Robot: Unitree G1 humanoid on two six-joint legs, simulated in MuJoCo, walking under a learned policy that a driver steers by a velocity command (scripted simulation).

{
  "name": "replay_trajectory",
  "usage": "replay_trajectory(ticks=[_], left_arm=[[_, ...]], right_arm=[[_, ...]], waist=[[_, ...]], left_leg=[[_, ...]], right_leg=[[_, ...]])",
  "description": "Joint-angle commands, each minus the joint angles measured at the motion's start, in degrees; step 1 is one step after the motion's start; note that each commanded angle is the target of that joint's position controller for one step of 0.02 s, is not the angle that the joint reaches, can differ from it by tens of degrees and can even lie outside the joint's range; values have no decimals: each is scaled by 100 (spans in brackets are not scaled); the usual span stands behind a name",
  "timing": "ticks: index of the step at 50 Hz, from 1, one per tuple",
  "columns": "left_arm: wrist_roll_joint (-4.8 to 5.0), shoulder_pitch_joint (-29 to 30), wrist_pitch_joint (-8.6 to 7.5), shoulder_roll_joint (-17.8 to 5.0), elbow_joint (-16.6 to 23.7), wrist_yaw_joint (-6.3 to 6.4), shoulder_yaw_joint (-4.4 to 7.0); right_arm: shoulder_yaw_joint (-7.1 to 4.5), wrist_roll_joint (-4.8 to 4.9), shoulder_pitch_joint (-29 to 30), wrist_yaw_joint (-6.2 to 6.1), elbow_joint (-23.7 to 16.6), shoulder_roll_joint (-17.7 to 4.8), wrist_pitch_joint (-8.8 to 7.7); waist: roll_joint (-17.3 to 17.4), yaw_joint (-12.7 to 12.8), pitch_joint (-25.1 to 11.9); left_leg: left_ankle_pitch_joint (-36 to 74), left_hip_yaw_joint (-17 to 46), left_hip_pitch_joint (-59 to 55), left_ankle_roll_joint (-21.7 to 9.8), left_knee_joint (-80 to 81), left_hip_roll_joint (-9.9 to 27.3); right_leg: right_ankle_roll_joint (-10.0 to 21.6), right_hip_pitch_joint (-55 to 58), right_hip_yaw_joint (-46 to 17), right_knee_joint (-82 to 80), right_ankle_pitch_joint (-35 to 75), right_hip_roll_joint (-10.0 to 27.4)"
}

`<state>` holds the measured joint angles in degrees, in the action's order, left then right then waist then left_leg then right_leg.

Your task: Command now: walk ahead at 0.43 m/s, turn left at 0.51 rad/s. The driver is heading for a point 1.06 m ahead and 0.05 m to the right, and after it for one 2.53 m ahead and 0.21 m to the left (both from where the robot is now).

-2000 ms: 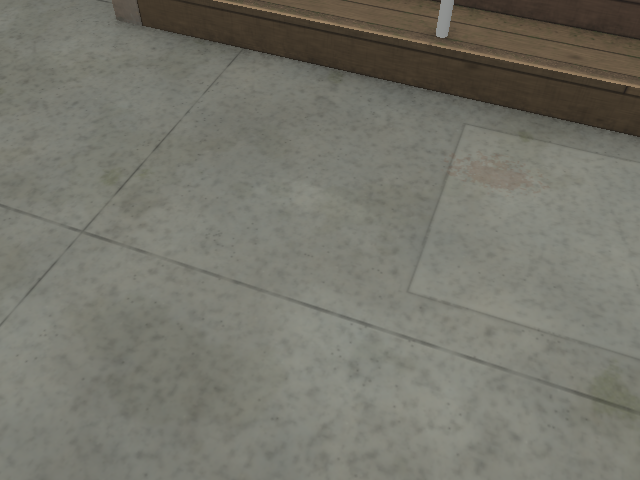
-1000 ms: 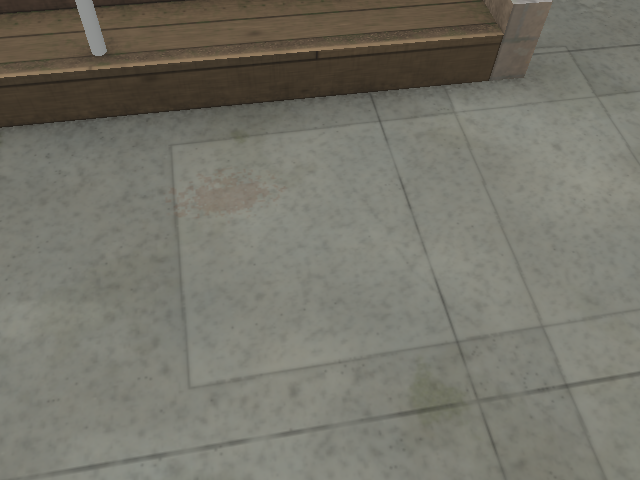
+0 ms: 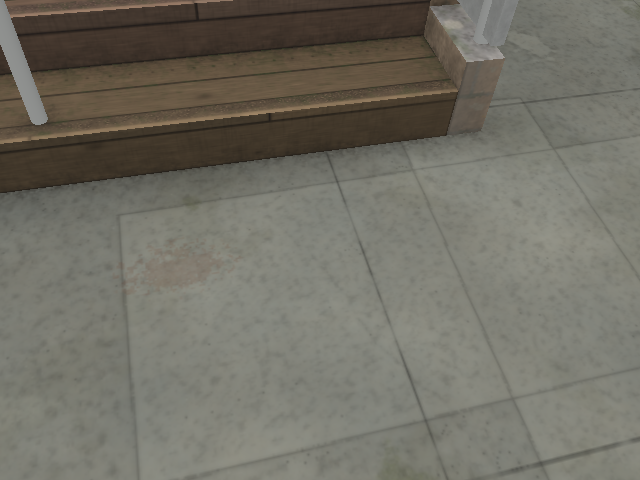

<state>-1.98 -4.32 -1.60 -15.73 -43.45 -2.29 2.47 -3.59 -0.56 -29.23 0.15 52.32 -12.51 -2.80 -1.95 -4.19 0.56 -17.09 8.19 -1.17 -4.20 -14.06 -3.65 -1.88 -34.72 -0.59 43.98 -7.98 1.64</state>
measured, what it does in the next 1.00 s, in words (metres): walks ahead: right foot, then left foot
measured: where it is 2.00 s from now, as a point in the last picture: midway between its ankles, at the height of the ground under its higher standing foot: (319, 263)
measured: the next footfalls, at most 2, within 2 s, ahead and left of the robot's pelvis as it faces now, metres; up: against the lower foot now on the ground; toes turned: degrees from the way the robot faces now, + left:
right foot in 0.12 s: +0.23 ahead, -0.12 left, +0.00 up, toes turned +5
left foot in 0.62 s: +0.46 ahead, +0.12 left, +0.00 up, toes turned +12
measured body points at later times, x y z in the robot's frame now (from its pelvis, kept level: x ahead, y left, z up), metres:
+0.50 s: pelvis +0.26 -0.02 +0.00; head +0.28 -0.02 +0.45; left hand +0.18 +0.23 -0.14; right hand +0.48 -0.22 -0.11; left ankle +0.37 +0.12 -0.70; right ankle +0.19 -0.13 -0.74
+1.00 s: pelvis +0.52 +0.05 +0.00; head +0.54 +0.06 +0.45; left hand +0.66 +0.29 -0.13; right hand +0.49 -0.20 -0.14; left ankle +0.43 +0.12 -0.74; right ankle +0.66 -0.08 -0.69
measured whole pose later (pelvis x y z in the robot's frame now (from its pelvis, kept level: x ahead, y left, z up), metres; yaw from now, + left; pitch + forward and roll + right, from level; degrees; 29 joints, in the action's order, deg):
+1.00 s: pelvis +0.52 +0.05 +0.00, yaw -2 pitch +0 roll +1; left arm -1.8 -8.3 -0.4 -13.7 -48.6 -3.3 2.9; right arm -2.2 -1.0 -23.9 -0.5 54.4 -11.9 -5.7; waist -2.1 -1.8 2.5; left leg -16.2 -14.2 -2.2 -3.2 -13.1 -2.2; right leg 3.4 -38.1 2.4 47.3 -0.6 4.4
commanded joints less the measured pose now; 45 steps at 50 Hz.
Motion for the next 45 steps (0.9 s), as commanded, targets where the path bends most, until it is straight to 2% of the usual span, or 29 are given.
replay_trajectory(ticks=[1,2,4,5,6,7,8,9,10,11,13,15,17,19,22,25,28,29,30,31,32,33,34,35,36,37,38,41,45], left_arm=[[50,1211,-142,-243,774,-25,-29],[65,1132,-158,-299,790,-15,-21],[99,504,-201,-460,660,56,32],[96,-152,-232,-583,446,127,95],[34,-925,-300,-798,226,213,183],[-113,-1889,-354,-1192,187,312,268],[-188,-1958,-299,-1687,111,302,366],[-72,-1605,-252,-1172,93,259,293],[-11,-1148,-261,-732,155,233,195],[-15,-974,-292,-488,120,207,134],[6,-1049,-367,-328,-48,209,69],[65,-1316,-486,-322,-218,169,64],[113,-1481,-544,-389,-339,158,82],[120,-1611,-530,-377,-436,161,77],[135,-1802,-499,-405,-565,146,79],[139,-2071,-471,-579,-712,146,115],[118,-2194,-403,-681,-854,178,133],[120,-2211,-377,-697,-899,191,131],[137,-2198,-342,-715,-946,198,127],[152,-2213,-332,-614,-924,204,88],[249,-2275,-343,-164,-636,187,-41],[279,-2701,-304,-74,-659,230,-18],[158,-2247,-239,-517,-709,259,113],[163,-1964,-254,-394,-655,209,106],[166,-1882,-228,-263,-697,185,93],[89,-1909,-155,-231,-750,154,109],[40,-1982,-76,-147,-801,106,103],[39,-1638,47,-11,-679,14,122],[29,-828,76,57,-395,-61,99]], right_arm=[[-228,-28,-255,-46,-235,-990,-50],[-244,-32,-167,-59,-273,-1047,-49],[-276,-32,220,-64,-400,-1173,-56],[-290,-19,367,-46,-433,-1249,-84],[-271,10,369,-12,-425,-1163,-123],[-164,35,289,14,-570,-769,-154],[-69,191,-309,25,-729,-294,-136],[-114,5,-173,-1,-529,-709,-80],[-124,-43,252,55,-551,-735,-74],[-89,-58,578,96,-600,-635,-85],[-77,-158,729,167,-631,-594,-15],[-60,-185,793,207,-648,-545,51],[-29,-211,1171,245,-770,-502,78],[29,-222,1729,286,-952,-455,72],[153,-173,2483,337,-1171,-299,34],[174,-127,2898,317,-1291,-373,20],[141,-139,2961,248,-1339,-487,-7],[110,-164,2738,210,-1274,-526,-32],[56,-200,2103,160,-1062,-586,-80],[-44,-288,1148,87,-756,-841,-156],[-183,-420,234,-7,-687,-1422,-202],[-254,-291,213,-1,-653,-1692,-133],[-167,-134,642,11,-666,-1263,-97],[-61,-106,1133,30,-719,-883,-128],[-2,-108,1385,49,-720,-646,-172],[30,-89,1446,30,-678,-532,-214],[48,-83,1446,13,-622,-467,-259],[12,-25,1183,-10,-447,-552,-396],[28,-39,836,-46,-242,-483,-399]], waist=[[935,-159,474],[967,-92,435],[982,264,252],[881,552,-38],[556,874,-506],[-116,1195,-1400],[-1658,783,-1844],[-814,642,-1092],[-221,538,-393],[3,512,-113],[-348,373,-21],[-380,318,-78],[-318,310,48],[-251,375,220],[-277,531,315],[-289,639,316],[-261,599,345],[-235,483,239],[-87,168,-63],[115,-175,-648],[991,-431,-1517],[1657,-209,-1799],[837,-95,-1002],[677,96,-351],[619,238,-102],[721,354,43],[743,449,83],[608,540,157],[593,450,365]], left_leg=[[2290,1004,235,-790,12,1199],[2459,1079,307,-722,-91,1244],[2981,1144,698,-492,-449,1251],[3595,1018,797,-378,-1026,1131],[3629,666,1062,-240,-2159,771],[2055,319,1758,-145,-3821,406],[-1355,-150,3252,4,-5214,-407],[-1022,12,3677,-117,-5772,31],[-436,-47,3674,-138,-5690,252],[-137,-113,3558,-114,-5434,405],[-60,-212,3300,-25,-5084,549],[-32,-301,3290,28,-4922,511],[218,-412,3633,104,-4634,597],[617,-614,3906,201,-4078,746],[1220,-964,3562,270,-2973,769],[1304,-1163,3142,205,-2314,652],[953,-1250,2868,1,-1929,519],[792,-1289,2436,-68,-1738,378],[846,-1344,1602,-166,-1347,207],[803,-1043,243,-329,-1273,457],[-126,934,-1360,-704,-996,2169],[-342,2842,-1614,-1091,-204,3095],[-662,2301,-889,-943,-122,2756],[-336,1465,-122,-777,79,2489],[151,834,349,-573,281,2209],[564,361,659,-430,393,2016],[921,0,841,-357,473,1889],[1958,-663,762,-335,558,1808],[2466,-1331,570,-327,615,1693]], right_leg=[[4,-223,225,-609,37,-227],[60,74,200,-782,11,-243],[210,1236,190,-1183,-109,-378],[322,2089,287,-1430,-132,-524],[493,3172,138,-1626,-79,-320],[765,4379,-1328,-1931,-1699,1047],[1352,5091,-4254,-2916,-2644,2310],[1403,4357,-4483,-3140,-3103,2154],[1334,3613,-3504,-3120,-2671,1901],[1271,3143,-2676,-3165,-1667,1591],[1176,2743,-1704,-3270,-420,1166],[1268,2744,-1346,-3301,507,1122],[1370,2794,-1109,-3502,657,1153],[1398,2806,-847,-3688,664,1096],[1294,2667,-369,-3712,1042,880],[1211,2848,-278,-3567,1392,972],[1145,3303,-301,-3191,2059,1171],[1088,3357,-292,-2764,2754,1140],[997,3296,-145,-1925,3349,957],[887,2684,27,-760,2894,675],[691,1219,329,1169,622,183],[649,29,158,2411,-2279,-480],[729,-247,-293,2719,-1825,-108],[744,-212,-319,2533,-1308,96],[723,3,-290,2293,-1012,243],[672,181,-256,2148,-894,316],[622,327,-230,2116,-783,338],[555,-14,-150,2097,-348,343],[474,-593,6,1464,448,371]])
Over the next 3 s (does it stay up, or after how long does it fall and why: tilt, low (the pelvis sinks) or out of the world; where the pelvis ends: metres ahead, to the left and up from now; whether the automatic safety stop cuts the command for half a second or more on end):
stays up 0.96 -0.03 0.00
